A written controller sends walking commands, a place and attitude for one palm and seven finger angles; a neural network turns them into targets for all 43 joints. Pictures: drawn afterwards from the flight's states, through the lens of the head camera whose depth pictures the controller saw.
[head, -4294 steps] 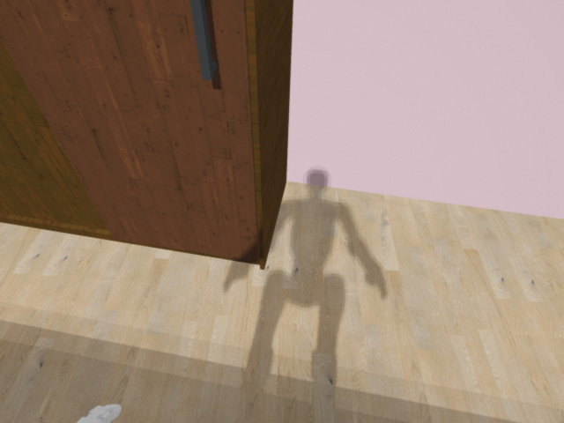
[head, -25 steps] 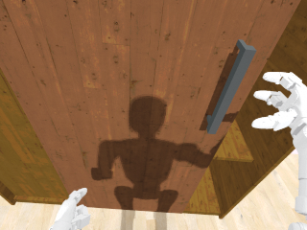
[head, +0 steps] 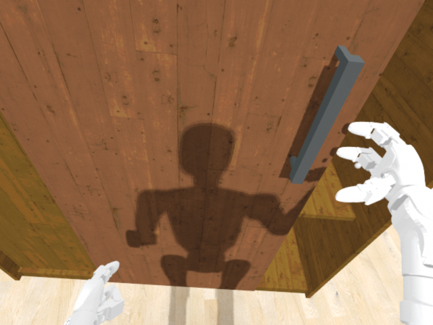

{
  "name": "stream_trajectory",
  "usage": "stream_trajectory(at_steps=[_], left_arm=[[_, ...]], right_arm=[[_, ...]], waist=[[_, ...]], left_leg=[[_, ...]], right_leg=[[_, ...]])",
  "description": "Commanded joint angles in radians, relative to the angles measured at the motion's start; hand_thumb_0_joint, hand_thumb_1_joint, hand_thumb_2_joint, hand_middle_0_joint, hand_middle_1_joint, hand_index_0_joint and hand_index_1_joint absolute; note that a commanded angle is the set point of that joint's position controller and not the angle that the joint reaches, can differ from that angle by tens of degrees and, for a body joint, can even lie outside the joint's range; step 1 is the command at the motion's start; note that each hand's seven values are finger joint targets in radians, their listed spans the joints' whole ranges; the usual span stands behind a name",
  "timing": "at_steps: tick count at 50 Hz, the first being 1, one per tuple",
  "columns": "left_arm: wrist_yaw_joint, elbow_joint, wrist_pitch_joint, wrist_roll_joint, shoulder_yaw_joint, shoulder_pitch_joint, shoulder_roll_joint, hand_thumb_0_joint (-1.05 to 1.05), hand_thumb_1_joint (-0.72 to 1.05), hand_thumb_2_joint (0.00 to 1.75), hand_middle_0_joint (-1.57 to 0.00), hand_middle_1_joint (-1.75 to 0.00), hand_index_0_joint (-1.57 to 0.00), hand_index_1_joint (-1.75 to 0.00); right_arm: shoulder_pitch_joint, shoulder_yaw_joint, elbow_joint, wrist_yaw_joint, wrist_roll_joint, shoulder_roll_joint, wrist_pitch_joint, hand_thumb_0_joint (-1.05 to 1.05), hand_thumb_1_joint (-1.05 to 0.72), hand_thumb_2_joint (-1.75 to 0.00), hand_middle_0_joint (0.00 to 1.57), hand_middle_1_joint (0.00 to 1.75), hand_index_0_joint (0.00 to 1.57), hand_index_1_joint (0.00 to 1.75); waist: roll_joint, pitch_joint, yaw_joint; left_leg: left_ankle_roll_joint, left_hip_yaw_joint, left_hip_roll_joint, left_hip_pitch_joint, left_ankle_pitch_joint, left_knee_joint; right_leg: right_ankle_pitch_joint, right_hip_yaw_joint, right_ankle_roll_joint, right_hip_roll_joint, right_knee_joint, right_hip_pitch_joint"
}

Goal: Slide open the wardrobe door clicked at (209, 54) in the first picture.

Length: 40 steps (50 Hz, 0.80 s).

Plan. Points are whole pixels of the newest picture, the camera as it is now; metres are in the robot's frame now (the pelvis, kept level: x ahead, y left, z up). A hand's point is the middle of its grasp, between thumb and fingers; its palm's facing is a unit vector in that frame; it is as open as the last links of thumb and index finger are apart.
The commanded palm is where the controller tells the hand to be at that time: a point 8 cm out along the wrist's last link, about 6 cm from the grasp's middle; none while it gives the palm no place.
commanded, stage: move the hooked fingers beside the handle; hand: right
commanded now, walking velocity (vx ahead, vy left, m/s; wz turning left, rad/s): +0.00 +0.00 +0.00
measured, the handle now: (315, 123) +0.40 -0.13 +0.22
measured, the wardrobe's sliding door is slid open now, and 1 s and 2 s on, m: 0.24 0.24 0.24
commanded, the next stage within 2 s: none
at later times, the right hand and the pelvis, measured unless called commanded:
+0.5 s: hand (376, 135) +0.35 -0.20 +0.25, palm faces +0.04 +1.00 -0.08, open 14.1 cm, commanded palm +0.32 -0.25 +0.22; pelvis +0.00 +0.00 +0.00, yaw +0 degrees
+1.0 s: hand (379, 128) +0.36 -0.20 +0.25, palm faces +0.04 +1.00 -0.05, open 13.9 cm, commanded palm +0.32 -0.25 +0.22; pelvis +0.00 +0.00 +0.00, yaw +0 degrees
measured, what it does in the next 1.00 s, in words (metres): stands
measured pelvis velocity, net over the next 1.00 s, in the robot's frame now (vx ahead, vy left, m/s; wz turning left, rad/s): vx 0.00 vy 0.00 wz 0.00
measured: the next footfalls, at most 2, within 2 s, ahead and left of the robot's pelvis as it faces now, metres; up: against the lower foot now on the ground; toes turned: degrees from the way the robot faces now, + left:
none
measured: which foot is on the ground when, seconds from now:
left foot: down 0.00-1.00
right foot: down 0.00-1.00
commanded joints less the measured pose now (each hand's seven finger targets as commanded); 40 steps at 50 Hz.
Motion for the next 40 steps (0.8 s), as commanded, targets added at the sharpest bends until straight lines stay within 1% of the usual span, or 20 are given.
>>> stream_trajectory(at_steps=[1, 2, 4, 6, 8, 9, 11, 13, 15, 16, 17, 19, 21, 24, 26, 28, 30, 33, 37, 40], left_arm=[[0.003, -0.151, -0.099, 0.023, 0.028, -0.138, 0.079, 0.0, 0.9, 0.9, -0.2, -0.3, -0.2, -0.3], [0.003, -0.134, -0.099, 0.023, 0.028, -0.143, 0.079, 0.0, 0.9, 0.9, -0.2, -0.3, -0.2, -0.3], [0.006, -0.105, -0.082, 0.015, 0.029, -0.143, 0.092, 0.0, 0.9, 0.9, -0.2, -0.3, -0.2, -0.3], [0.005, -0.083, -0.055, 0.003, 0.035, -0.131, 0.112, 0.0, 0.9, 0.9, -0.2, -0.3, -0.2, -0.3], [0.004, -0.093, -0.023, -0.012, 0.03, -0.128, 0.126, 0.0, 0.9, 0.9, -0.2, -0.3, -0.2, -0.3], [0.004, -0.104, -0.019, -0.016, 0.031, -0.131, 0.134, 0.0, 0.9, 0.9, -0.2, -0.3, -0.2, -0.3], [-0.002, -0.123, -0.019, -0.015, 0.044, -0.13, 0.139, 0.0, 0.9, 0.9, -0.2, -0.3, -0.2, -0.3], [-0.003, -0.181, -0.036, -0.007, 0.047, -0.16, 0.117, 0.0, 0.9, 0.9, -0.2, -0.3, -0.2, -0.3], [0.0, -0.203, -0.061, 0.006, 0.04, -0.169, 0.096, 0.0, 0.9, 0.9, -0.2, -0.3, -0.2, -0.3], [0.001, -0.197, -0.07, 0.01, 0.029, -0.17, 0.086, 0.0, 0.9, 0.9, -0.2, -0.3, -0.2, -0.3], [0.001, -0.184, -0.081, 0.018, 0.033, -0.152, 0.084, 0.0, 0.9, 0.9, -0.2, -0.3, -0.2, -0.3], [0.001, -0.156, -0.097, 0.019, 0.03, -0.146, 0.077, 0.0, 0.9, 0.9, -0.2, -0.3, -0.2, -0.3], [0.003, -0.125, -0.094, 0.015, 0.035, -0.143, 0.089, 0.0, 0.9, 0.9, -0.2, -0.3, -0.2, -0.3], [0.005, -0.091, -0.057, 0.0, 0.031, -0.135, 0.109, 0.0, 0.9, 0.9, -0.2, -0.3, -0.2, -0.3], [0.003, -0.088, -0.032, -0.009, 0.036, -0.131, 0.129, 0.0, 0.9, 0.9, -0.2, -0.3, -0.2, -0.3], [0.001, -0.113, -0.018, -0.011, 0.039, -0.134, 0.134, 0.0, 0.9, 0.9, -0.2, -0.3, -0.2, -0.3], [-0.004, -0.138, -0.017, -0.01, 0.044, -0.137, 0.127, 0.0, 0.9, 0.9, -0.2, -0.3, -0.2, -0.3], [-0.009, -0.16, -0.023, -0.006, 0.05, -0.141, 0.119, 0.0, 0.9, 0.9, -0.2, -0.3, -0.2, -0.3], [0.001, -0.176, -0.06, 0.006, 0.035, -0.178, 0.092, 0.0, 0.9, 0.9, -0.2, -0.3, -0.2, -0.3], [0.006, -0.145, -0.087, 0.018, 0.027, -0.165, 0.082, 0.0, 0.9, 0.9, -0.2, -0.3, -0.2, -0.3]], right_arm=[[-0.567, -0.197, -0.494, -0.045, 0.01, -0.388, -0.258, 0.0, 0.5, -0.3, 0.3, 1.2, 0.3, 1.2], [-0.576, -0.161, -0.44, -0.045, 0.002, -0.34, -0.246, 0.0, 0.5, -0.3, 0.3, 1.2, 0.3, 1.2], [-0.528, -0.114, -0.236, -0.039, -0.01, -0.293, -0.163, 0.0, 0.5, -0.3, 0.3, 1.2, 0.3, 1.2], [-0.376, -0.078, 0.01, -0.015, -0.007, -0.236, -0.045, 0.0, 0.5, -0.3, 0.3, 1.2, 0.3, 1.2], [-0.308, -0.009, 0.138, 0.023, 0.005, -0.183, 0.048, 0.0, 0.5, -0.3, 0.3, 1.2, 0.3, 1.2], [-0.315, 0.021, 0.174, 0.04, 0.013, -0.155, 0.073, 0.0, 0.5, -0.3, 0.3, 1.2, 0.3, 1.2], [-0.296, -0.013, 0.131, 0.055, 0.026, -0.18, 0.066, 0.0, 0.5, -0.3, 0.3, 1.2, 0.3, 1.2], [-0.392, -0.03, -0.145, 0.051, 0.035, -0.201, -0.017, 0.0, 0.5, -0.3, 0.3, 1.2, 0.3, 1.2], [-0.538, -0.133, -0.399, 0.021, 0.034, -0.328, -0.136, 0.0, 0.5, -0.3, 0.3, 1.2, 0.3, 1.2], [-0.587, -0.16, -0.483, -0.001, 0.034, -0.379, -0.196, 0.0, 0.5, -0.3, 0.3, 1.2, 0.3, 1.2], [-0.591, -0.187, -0.513, -0.021, 0.022, -0.387, -0.237, 0.0, 0.5, -0.3, 0.3, 1.2, 0.3, 1.2], [-0.592, -0.118, -0.48, -0.033, 0.001, -0.307, -0.251, 0.0, 0.5, -0.3, 0.3, 1.2, 0.3, 1.2], [-0.545, -0.087, -0.355, -0.034, -0.013, -0.273, -0.195, 0.0, 0.5, -0.3, 0.3, 1.2, 0.3, 1.2], [-0.392, -0.02, -0.035, -0.015, -0.001, -0.182, -0.025, 0.0, 0.5, -0.3, 0.3, 1.2, 0.3, 1.2], [-0.299, 0.002, 0.106, 0.005, 0.006, -0.15, 0.054, 0.0, 0.5, -0.3, 0.3, 1.2, 0.3, 1.2], [-0.307, -0.016, 0.091, 0.016, 0.016, -0.178, 0.081, 0.0, 0.5, -0.3, 0.3, 1.2, 0.3, 1.2], [-0.284, -0.007, 0.042, 0.018, 0.01, -0.161, 0.073, 0.0, 0.5, -0.3, 0.3, 1.2, 0.3, 1.2], [-0.337, -0.031, -0.102, 0.008, 0.011, -0.191, 0.001, 0.0, 0.5, -0.3, 0.3, 1.2, 0.3, 1.2], [-0.618, -0.094, -0.444, -0.023, 0.013, -0.306, -0.156, 0.0, 0.5, -0.3, 0.3, 1.2, 0.3, 1.2], [-0.637, -0.141, -0.459, -0.05, 0.002, -0.344, -0.217, 0.0, 0.5, -0.3, 0.3, 1.2, 0.3, 1.2]], waist=[[-0.043, -0.449, -0.004], [-0.075, -0.404, 0.006], [-0.069, -0.233, 0.019], [0.017, -0.08, 0.016], [0.077, -0.01, 0.025], [0.115, -0.018, 0.033], [0.142, -0.086, 0.02], [0.125, -0.267, 0.007], [0.091, -0.406, -0.008], [0.051, -0.411, -0.005], [0.016, -0.452, -0.007], [-0.074, -0.418, 0.011], [-0.116, -0.323, 0.013], [0.01, -0.064, 0.027], [0.091, -0.015, 0.018], [0.156, -0.077, 0.015], [0.159, -0.124, 0.013], [0.161, -0.22, 0.014], [0.0, -0.362, 0.013], [-0.1, -0.389, 0.011]], left_leg=[[-0.021, -0.064, 0.038, 0.107, 0.502, -0.004], [-0.021, -0.065, 0.038, 0.087, 0.496, -0.014], [-0.017, -0.055, 0.035, 0.026, 0.4, -0.046], [-0.021, -0.048, 0.033, -0.027, 0.305, -0.077], [-0.032, -0.045, 0.036, -0.07, 0.247, -0.088], [-0.038, -0.047, 0.038, -0.08, 0.239, -0.089], [-0.037, -0.047, 0.041, -0.052, 0.278, -0.077], [-0.031, -0.055, 0.044, 0.035, 0.376, -0.047], [-0.027, -0.066, 0.043, 0.114, 0.46, -0.023], [-0.025, -0.069, 0.041, 0.121, 0.471, -0.02], [-0.023, -0.069, 0.038, 0.125, 0.482, -0.008], [-0.02, -0.063, 0.036, 0.071, 0.474, -0.011], [-0.015, -0.057, 0.035, 0.03, 0.429, -0.034], [-0.022, -0.042, 0.03, -0.056, 0.276, -0.076], [-0.025, -0.039, 0.032, -0.075, 0.227, -0.085], [-0.035, -0.042, 0.037, -0.05, 0.254, -0.079], [-0.038, -0.045, 0.04, -0.038, 0.297, -0.063], [-0.038, -0.053, 0.041, 0.005, 0.348, -0.048], [-0.024, -0.073, 0.04, 0.061, 0.386, -0.036], [-0.015, -0.068, 0.038, 0.066, 0.408, -0.028]], right_leg=[[0.519, 0.053, -0.014, -0.033, 0.003, 0.27], [0.504, 0.05, -0.013, -0.03, 0.0, 0.264], [0.376, 0.049, -0.007, -0.031, -0.021, 0.181], [0.25, 0.048, -0.01, -0.032, -0.039, 0.078], [0.178, 0.052, -0.007, -0.031, -0.047, 0.014], [0.163, 0.057, -0.011, -0.032, -0.043, 0.009], [0.197, 0.059, -0.015, -0.037, -0.028, 0.028], [0.29, 0.058, -0.023, -0.03, -0.014, 0.104], [0.383, 0.055, -0.026, -0.023, -0.006, 0.17], [0.412, 0.053, -0.023, -0.026, -0.008, 0.194], [0.459, 0.053, -0.024, -0.027, -0.007, 0.226], [0.504, 0.05, -0.015, -0.034, -0.002, 0.282], [0.46, 0.052, -0.006, -0.037, -0.005, 0.258], [0.235, 0.06, -0.004, -0.036, -0.046, 0.081], [0.178, 0.062, -0.007, -0.036, -0.051, 0.028], [0.192, 0.06, -0.012, -0.035, -0.044, 0.023], [0.227, 0.052, -0.017, -0.032, -0.026, 0.032], [0.273, 0.049, -0.023, -0.033, -0.013, 0.071], [0.349, 0.056, -0.026, -0.023, -0.01, 0.195], [0.418, 0.057, -0.014, -0.028, -0.01, 0.254]])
